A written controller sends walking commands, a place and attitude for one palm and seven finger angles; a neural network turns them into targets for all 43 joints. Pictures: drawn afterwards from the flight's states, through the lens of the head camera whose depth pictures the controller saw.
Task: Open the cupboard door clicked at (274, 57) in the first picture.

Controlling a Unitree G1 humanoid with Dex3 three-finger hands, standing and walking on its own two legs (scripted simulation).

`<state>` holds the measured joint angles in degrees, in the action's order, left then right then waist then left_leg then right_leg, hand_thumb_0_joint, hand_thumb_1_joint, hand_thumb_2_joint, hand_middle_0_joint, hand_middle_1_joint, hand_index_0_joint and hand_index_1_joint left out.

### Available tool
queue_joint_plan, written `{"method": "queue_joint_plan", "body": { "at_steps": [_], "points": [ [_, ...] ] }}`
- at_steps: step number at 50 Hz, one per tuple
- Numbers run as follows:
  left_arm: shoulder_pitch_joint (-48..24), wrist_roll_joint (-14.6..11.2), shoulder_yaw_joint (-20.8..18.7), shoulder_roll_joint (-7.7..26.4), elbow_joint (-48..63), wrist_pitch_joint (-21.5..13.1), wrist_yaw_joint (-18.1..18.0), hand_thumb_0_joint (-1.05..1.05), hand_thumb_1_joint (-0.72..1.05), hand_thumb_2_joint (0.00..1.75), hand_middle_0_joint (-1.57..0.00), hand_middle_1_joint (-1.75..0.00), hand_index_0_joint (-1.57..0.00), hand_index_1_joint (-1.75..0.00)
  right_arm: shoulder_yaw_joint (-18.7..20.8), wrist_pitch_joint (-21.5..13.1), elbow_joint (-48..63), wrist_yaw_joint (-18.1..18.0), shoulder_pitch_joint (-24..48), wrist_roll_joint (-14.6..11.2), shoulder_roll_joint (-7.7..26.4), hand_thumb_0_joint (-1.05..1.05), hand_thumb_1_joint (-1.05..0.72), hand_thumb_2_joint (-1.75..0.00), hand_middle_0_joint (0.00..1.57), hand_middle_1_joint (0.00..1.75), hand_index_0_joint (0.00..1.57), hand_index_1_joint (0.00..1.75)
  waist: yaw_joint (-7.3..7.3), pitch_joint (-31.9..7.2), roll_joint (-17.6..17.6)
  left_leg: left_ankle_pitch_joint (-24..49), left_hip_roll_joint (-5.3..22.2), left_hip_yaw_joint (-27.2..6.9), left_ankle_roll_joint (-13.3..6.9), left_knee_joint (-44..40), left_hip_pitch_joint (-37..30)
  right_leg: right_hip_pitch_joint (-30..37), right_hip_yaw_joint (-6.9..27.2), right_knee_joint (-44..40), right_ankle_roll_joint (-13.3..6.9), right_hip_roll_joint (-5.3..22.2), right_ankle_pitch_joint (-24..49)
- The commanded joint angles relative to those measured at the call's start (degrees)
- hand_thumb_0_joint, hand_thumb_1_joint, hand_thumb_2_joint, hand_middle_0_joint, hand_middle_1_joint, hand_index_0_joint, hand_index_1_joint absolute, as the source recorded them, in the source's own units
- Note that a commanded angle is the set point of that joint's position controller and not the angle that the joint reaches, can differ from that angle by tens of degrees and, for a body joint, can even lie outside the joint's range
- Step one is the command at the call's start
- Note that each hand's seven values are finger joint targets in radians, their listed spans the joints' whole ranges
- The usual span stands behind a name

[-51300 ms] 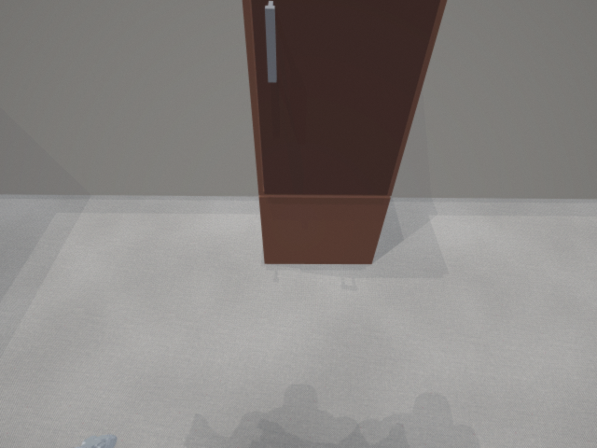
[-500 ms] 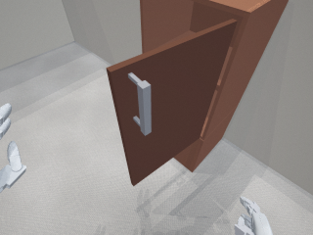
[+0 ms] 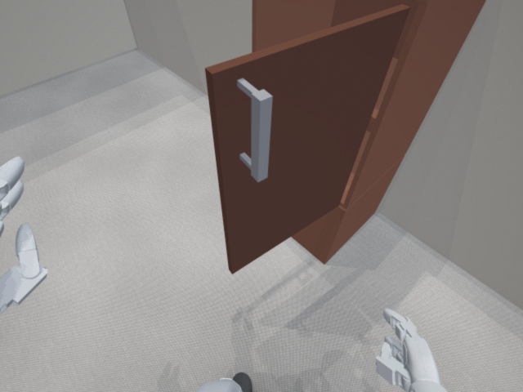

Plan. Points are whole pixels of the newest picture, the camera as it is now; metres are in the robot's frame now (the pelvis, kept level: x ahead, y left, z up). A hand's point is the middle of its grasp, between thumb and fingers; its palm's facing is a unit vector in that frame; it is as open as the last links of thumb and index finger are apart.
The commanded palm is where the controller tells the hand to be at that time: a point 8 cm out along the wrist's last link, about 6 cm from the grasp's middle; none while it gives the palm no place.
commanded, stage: step back with the hand held close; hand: left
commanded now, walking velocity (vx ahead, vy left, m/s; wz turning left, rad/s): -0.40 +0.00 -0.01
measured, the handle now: (252, 133) +0.45 +0.06 +0.16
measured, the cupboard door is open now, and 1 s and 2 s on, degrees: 82 82 82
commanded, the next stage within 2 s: stop stepping back and stand still in 0.14 s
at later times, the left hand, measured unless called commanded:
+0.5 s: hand out of the picture +0.12 +0.25 +0.17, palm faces +0.30 -0.80 -0.51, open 7.4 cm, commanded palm +0.07 +0.29 +0.19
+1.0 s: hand out of the picture +0.09 +0.25 +0.17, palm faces +0.34 -0.82 -0.45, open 7.4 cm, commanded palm +0.04 +0.30 +0.19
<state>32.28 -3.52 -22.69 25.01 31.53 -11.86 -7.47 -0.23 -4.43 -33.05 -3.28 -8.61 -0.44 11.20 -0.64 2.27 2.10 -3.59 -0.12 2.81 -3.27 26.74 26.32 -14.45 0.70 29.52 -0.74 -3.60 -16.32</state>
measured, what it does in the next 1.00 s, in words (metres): walks backwards: left foot, then right foot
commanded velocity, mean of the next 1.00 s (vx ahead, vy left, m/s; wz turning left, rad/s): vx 0.00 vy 0.00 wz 0.00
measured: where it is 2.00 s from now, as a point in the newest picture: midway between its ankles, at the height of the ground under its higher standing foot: outside the picture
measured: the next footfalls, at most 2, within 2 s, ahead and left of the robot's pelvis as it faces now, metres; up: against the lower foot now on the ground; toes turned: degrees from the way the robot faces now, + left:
left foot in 0.16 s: +0.08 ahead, +0.11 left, +0.00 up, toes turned -2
right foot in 0.46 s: -0.12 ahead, -0.10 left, +0.00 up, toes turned -5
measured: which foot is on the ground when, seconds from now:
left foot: down 0.00-0.02, up 0.04-0.14, down 0.16-0.46, up 0.48-0.64, down 0.66-1.00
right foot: down 0.00-0.20, up 0.22-0.44, down 0.46-1.00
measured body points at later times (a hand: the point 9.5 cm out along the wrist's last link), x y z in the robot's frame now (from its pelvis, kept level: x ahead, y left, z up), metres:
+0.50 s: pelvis -0.10 +0.00 +0.00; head -0.07 +0.01 +0.45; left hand +0.09 +0.29 +0.20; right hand +0.05 -0.22 -0.08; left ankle +0.02 +0.11 -0.72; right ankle -0.16 -0.10 -0.73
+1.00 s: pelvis -0.12 +0.01 +0.01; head -0.12 +0.02 +0.46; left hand +0.06 +0.30 +0.19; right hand +0.03 -0.23 -0.07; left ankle -0.07 +0.12 -0.73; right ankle -0.16 -0.10 -0.73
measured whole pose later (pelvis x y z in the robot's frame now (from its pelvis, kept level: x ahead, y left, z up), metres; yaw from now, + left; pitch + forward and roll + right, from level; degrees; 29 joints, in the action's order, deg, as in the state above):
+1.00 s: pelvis -0.12 +0.01 +0.01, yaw -4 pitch -1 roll -2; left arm 33.2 -2.8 -22.7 23.0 27.2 -12.9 -7.4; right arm -0.5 -7.8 -36.4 -3.4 -12.8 0.0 11.7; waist 0.1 0.2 1.0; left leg -11.6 1.8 0.2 -0.2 30.0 17.2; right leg -7.7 -1.6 25.5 -1.1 -2.2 -16.7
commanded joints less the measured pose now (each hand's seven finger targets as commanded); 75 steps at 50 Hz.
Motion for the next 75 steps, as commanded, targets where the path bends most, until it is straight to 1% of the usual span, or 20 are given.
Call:
{"method": "queue_joint_plan", "body": {
  "at_steps": [1,3,6,8,10,12,15,17,20,24,27,31,36,40,44,60,61,64,68,75],
  "points": [
    [-1.7,-0.2,-8.4,10.3,10.0,-4.0,-2.1,0.0,0.9,0.9,-0.2,-0.3,-0.2,-0.3,4.2,-2.1,6.5,-0.7,1.3,-0.3,7.1,0.0,-0.9,-0.9,0.2,0.3,0.2,0.3,1.06,-6.8,-8.6,-14.8,0.6,-4.7,4.8,18.2,-18.0,-21.3,17.3,-17.7,-8.7,17.9,-11.6],
    [-4.6,0.9,-7.4,9.4,8.8,-3.7,-2.1,0.0,0.9,0.9,-0.2,-0.3,-0.2,-0.3,3.9,-1.8,6.3,-0.6,1.9,0.0,6.7,0.0,-0.9,-0.9,0.2,0.3,0.2,0.3,1.2,-4.9,-10.6,-17.3,0.8,-6.7,4.0,26.2,-10.9,-16.6,16.3,-13.9,-9.0,20.8,9.6],
    [-8.4,1.8,-7.2,10.4,8.7,-3.2,-2.1,0.0,0.9,0.9,-0.2,-0.3,-0.2,-0.3,2.8,-1.6,5.9,-1.9,3.0,0.4,6.9,0.0,-0.9,-0.9,0.2,0.3,0.2,0.3,1.95,-1.5,-4.4,-9.6,2.9,-6.9,3.3,3.6,-8.8,-8.4,10.2,-4.1,-3.5,14.6,24.6],
    [-7.9,2.0,-8.4,11.2,11.9,-4.6,-2.2,0.0,0.9,0.9,-0.2,-0.3,-0.2,-0.3,3.7,-2.8,6.9,-2.6,3.2,0.1,9.4,0.0,-0.9,-0.9,0.2,0.3,0.2,0.3,-0.18,-7.9,8.9,15.1,11.9,-14.6,-0.7,-5.6,-8.7,-0.7,3.8,5.9,1.6,4.0,16.9],
    [-1.9,0.8,-10.3,12.3,10.7,-5.2,-1.4,0.0,0.9,0.9,-0.2,-0.3,-0.2,-0.3,4.1,-4.3,7.1,-1.9,2.8,0.9,8.5,0.0,-0.9,-0.9,0.2,0.3,0.2,0.3,-0.71,-13.6,15.5,24.5,17.2,-19.8,-4.5,-8.3,-10.8,-1.3,2.6,17.8,1.8,1.1,-8.5],
    [-2.7,0.2,-9.4,10.3,15.6,-5.9,-1.1,0.0,0.9,0.9,-0.2,-0.3,-0.2,-0.3,4.4,-5.7,6.1,-1.1,0.4,1.8,8.3,0.0,-0.9,-0.9,0.2,0.3,0.2,0.3,-0.15,-14.1,10.7,22.3,19.3,-20.7,-7.2,-8.6,-10.9,-3.5,4.8,26.9,1.7,0.3,-14.6],
    [3.2,-0.1,-9.5,9.4,16.1,-4.1,-1.6,0.0,0.9,0.9,-0.2,-0.3,-0.2,-0.3,4.7,-6.6,6.3,0.2,-0.6,0.1,8.0,0.0,-0.9,-0.9,0.2,0.3,0.2,0.3,0.0,-15.6,8.8,6.8,14.8,-14.5,-4.9,-8.9,-16.7,-3.9,0.9,21.0,2.2,0.9,-12.1],
    [4.2,-0.5,-9.0,8.7,15.5,-2.6,-2.0,0.0,0.9,0.9,-0.2,-0.3,-0.2,-0.3,3.4,-6.3,7.0,0.3,0.3,0.0,7.4,0.0,-0.9,-0.9,0.2,0.3,0.2,0.3,0.7,-11.3,12.0,-17.9,12.4,-13.6,-2.6,-16.3,-9.9,1.9,-2.6,13.1,1.6,0.0,-13.5],
    [4.6,0.3,-11.2,11.4,12.7,-1.5,-2.4,0.0,0.9,0.9,-0.2,-0.3,-0.2,-0.3,2.7,-5.4,7.3,-0.7,1.1,0.5,7.4,0.0,-0.9,-0.9,0.2,0.3,0.2,0.3,0.39,-7.1,11.7,-29.0,6.0,-7.8,1.9,-16.2,-3.1,12.5,-6.4,-7.3,-0.3,-0.2,-9.8],
    [-3.1,-0.8,-9.8,11.3,7.6,-2.0,-1.7,0.0,0.9,0.9,-0.2,-0.3,-0.2,-0.3,2.6,-4.9,4.5,-1.1,0.7,0.8,7.0,0.0,-0.9,-0.9,0.2,0.3,0.2,0.3,0.63,-6.1,-11.6,-12.9,0.3,-4.8,4.8,20.4,-8.8,-6.1,16.6,-21.7,-9.3,20.3,-12.9],
    [-5.1,0.1,-6.3,7.6,2.5,-1.1,-1.5,0.0,0.9,0.9,-0.2,-0.3,-0.2,-0.3,2.7,-5.2,3.3,-1.5,0.7,-0.3,7.6,0.0,-0.9,-0.9,0.2,0.3,0.2,0.3,1.51,-1.9,-9.9,-14.1,2.3,-5.4,3.1,19.0,-2.5,-0.3,11.2,-15.7,-7.2,17.9,-0.3],
    [-10.1,1.5,-5.4,8.5,4.4,-2.4,-2.0,0.0,0.9,0.9,-0.2,-0.3,-0.2,-0.3,2.6,-6.4,3.3,-2.4,1.5,0.3,8.4,0.0,-0.9,-0.9,0.2,0.3,0.2,0.3,0.96,-1.0,-3.9,-9.5,2.2,-3.1,0.7,-1.4,-14.2,-0.6,5.7,-9.4,-2.9,12.3,1.3],
    [-5.0,1.4,-7.3,9.9,10.9,-3.9,-1.4,0.0,0.9,0.9,-0.2,-0.3,-0.2,-0.3,2.1,-6.9,4.6,-1.8,1.0,0.5,8.0,0.0,-0.9,-0.9,0.2,0.3,0.2,0.3,0.48,-5.4,10.0,1.9,9.9,-16.9,-2.1,-8.5,-15.2,1.7,-2.5,3.1,1.4,2.7,-0.8],
    [-1.7,1.4,-9.1,10.0,9.2,-4.3,-1.7,0.0,0.9,0.9,-0.2,-0.3,-0.2,-0.3,2.2,-7.7,4.8,-1.2,0.7,0.5,8.4,0.0,-0.9,-0.9,0.2,0.3,0.2,0.3,0.01,-4.6,6.9,-6.0,8.5,-12.1,-1.1,-8.8,-9.7,7.0,-1.9,-4.0,0.9,3.3,0.5],
    [0.4,0.5,-8.3,8.1,5.6,-4.5,-1.3,0.0,0.9,0.9,-0.2,-0.3,-0.2,-0.3,2.8,-6.5,4.9,-0.5,0.1,0.3,7.7,0.0,-0.9,-0.9,0.2,0.3,0.2,0.3,1.18,-5.4,-2.4,-7.0,2.8,-5.4,2.2,1.3,-12.1,3.1,7.2,-12.1,-1.9,9.0,4.9],
    [-4.2,1.3,-6.9,8.6,6.2,-3.7,-1.2,0.0,0.9,0.9,-0.2,-0.3,-0.2,-0.3,2.2,-6.7,5.5,-1.4,1.6,0.4,7.6,0.0,-0.9,-0.9,0.2,0.3,0.2,0.3,0.26,-5.7,1.4,-3.3,3.8,-6.6,1.9,-4.5,-16.1,4.5,2.2,-11.6,0.6,5.7,7.1],
    [-7.7,6.2,15.5,-1.4,-41.2,6.0,6.4,0.0,0.9,0.9,-0.2,-0.3,-0.2,-0.3,4.9,-7.1,-10.2,3.7,3.8,0.4,18.1,0.0,-0.9,-0.9,0.2,0.3,0.2,0.3,2.62,-3.1,2.4,10.0,6.2,-9.6,0.6,4.8,-8.1,-0.6,-1.5,-1.6,-1.3,9.9,16.0],
    [-10.6,5.5,16.0,-2.0,-47.1,10.9,7.7,0.0,0.9,0.9,-0.2,-0.3,-0.2,-0.3,4.0,-0.7,-9.3,3.4,0.5,0.8,14.4,0.0,-0.9,-0.9,0.2,0.3,0.2,0.3,0.9,-6.5,-1.2,2.1,7.6,-12.7,-1.0,1.1,-6.8,-0.3,-0.9,-0.2,-1.1,7.5,1.7],
    [-17.5,5.3,17.5,0.9,-61.9,10.8,7.7,0.0,0.9,0.9,-0.2,-0.3,-0.2,-0.3,3.5,1.5,-12.6,3.3,3.0,1.6,15.2,0.0,-0.9,-0.9,0.2,0.3,0.2,0.3,0.78,-5.4,-10.9,-0.4,5.0,-12.3,-0.4,0.4,-7.8,1.3,2.0,-4.2,-3.0,9.7,2.7],
    [-17.5,4.3,20.4,-2.0,-84.0,11.6,6.8,0.0,0.9,0.9,-0.2,-0.3,-0.2,-0.3,1.5,4.4,-20.9,2.6,0.5,1.8,10.6,0.0,-0.9,-0.9,0.2,0.3,0.2,0.3,0.77,-2.9,5.4,-7.4,4.4,-12.0,1.0,-6.4,-11.7,3.6,1.7,-8.7,-2.3,8.7,-2.4]
  ]
}}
